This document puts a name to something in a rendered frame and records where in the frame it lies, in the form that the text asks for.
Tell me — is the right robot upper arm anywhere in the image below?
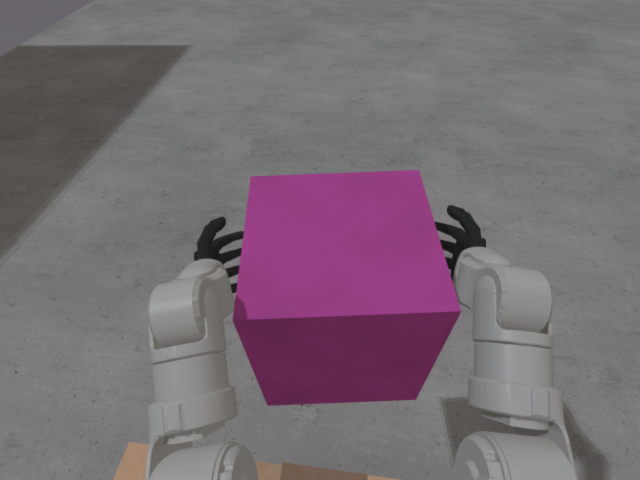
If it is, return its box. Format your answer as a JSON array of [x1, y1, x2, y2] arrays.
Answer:
[[455, 431, 577, 480]]

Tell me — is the carton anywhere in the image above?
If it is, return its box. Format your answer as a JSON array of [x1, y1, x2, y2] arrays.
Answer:
[[233, 170, 461, 406]]

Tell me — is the robot left forearm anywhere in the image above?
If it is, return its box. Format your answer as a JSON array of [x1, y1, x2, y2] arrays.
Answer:
[[145, 259, 238, 480]]

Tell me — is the robot right forearm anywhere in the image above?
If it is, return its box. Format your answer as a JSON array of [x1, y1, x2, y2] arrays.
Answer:
[[453, 247, 578, 480]]

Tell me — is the left robot hand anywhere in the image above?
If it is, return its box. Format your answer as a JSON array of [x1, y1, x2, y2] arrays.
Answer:
[[194, 217, 244, 293]]

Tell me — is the right robot hand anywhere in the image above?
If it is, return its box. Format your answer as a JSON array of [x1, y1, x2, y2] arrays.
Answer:
[[435, 205, 486, 282]]

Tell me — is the left robot upper arm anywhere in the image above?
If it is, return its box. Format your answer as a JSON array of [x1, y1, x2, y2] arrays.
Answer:
[[149, 441, 258, 480]]

